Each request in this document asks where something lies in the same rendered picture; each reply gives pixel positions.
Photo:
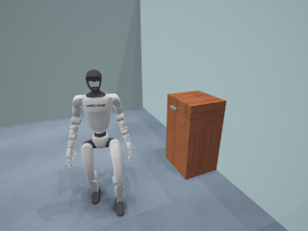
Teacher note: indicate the robot left shin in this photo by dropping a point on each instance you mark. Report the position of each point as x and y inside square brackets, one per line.
[119, 191]

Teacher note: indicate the right robot upper arm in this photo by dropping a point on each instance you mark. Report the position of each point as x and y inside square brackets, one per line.
[76, 109]

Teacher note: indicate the robot right forearm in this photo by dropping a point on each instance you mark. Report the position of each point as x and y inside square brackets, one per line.
[72, 135]

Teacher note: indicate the drawer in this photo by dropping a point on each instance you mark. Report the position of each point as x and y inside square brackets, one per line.
[184, 109]

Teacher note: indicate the robot left hand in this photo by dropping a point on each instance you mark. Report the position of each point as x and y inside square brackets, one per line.
[129, 147]

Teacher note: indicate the handle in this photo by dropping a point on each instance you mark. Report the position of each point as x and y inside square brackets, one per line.
[173, 108]

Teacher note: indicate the cabinet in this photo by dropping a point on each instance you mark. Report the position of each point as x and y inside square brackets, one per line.
[192, 146]

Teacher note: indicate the robot right hand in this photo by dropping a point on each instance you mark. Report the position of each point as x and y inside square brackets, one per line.
[70, 151]

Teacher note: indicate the left robot upper arm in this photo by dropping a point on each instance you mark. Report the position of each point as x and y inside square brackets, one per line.
[114, 99]

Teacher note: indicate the robot head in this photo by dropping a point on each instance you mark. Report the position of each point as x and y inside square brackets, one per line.
[94, 75]

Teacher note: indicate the robot left forearm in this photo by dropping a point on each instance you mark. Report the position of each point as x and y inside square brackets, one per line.
[123, 129]

